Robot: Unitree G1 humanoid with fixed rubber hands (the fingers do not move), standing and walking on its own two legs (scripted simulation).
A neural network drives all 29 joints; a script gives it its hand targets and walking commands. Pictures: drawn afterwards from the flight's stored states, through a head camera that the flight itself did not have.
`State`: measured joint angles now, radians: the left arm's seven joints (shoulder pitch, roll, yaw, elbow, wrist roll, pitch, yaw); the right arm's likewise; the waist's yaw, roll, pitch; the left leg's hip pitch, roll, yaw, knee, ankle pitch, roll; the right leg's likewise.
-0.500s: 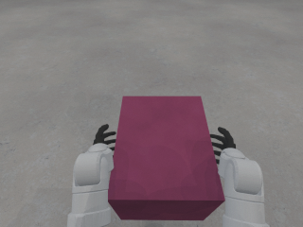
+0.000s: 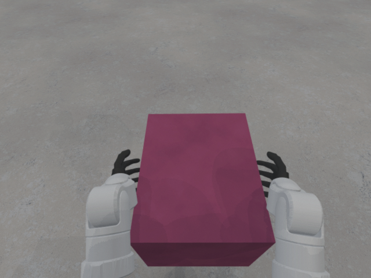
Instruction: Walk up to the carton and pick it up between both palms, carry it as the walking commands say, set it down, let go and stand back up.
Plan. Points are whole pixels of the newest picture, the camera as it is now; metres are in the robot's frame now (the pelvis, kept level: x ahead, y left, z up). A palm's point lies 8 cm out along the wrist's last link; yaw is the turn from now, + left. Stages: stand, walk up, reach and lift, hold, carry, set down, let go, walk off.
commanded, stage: carry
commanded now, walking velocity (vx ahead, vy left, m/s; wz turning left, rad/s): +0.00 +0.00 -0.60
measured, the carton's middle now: (197, 188) +0.33 +0.00 +0.00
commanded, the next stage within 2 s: none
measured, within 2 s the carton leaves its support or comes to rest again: neither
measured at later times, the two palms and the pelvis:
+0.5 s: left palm (129, 179) +0.28 +0.14 +0.10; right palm (297, 219) +0.21 -0.16 +0.10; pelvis -0.03 +0.05 +0.02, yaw -15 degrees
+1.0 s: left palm (227, 219) +0.21 -0.05 +0.10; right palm out of the picture +0.01 -0.29 +0.08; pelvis -0.12 +0.00 +0.02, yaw -34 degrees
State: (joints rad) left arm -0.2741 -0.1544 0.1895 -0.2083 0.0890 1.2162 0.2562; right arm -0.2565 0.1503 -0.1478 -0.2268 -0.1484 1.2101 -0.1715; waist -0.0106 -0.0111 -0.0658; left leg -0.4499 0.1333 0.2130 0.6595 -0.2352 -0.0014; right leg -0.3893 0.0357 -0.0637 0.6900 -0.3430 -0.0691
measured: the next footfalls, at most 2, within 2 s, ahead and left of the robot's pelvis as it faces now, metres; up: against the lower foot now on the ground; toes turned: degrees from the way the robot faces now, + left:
right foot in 0.78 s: -0.09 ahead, -0.09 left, +0.00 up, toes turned -33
left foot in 1.42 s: -0.07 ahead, +0.14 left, +0.00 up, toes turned -43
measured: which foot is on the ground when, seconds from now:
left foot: down 0.00-0.78, up 0.80-1.00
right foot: down 0.00-0.40, up 0.42-0.76, down 0.78-1.00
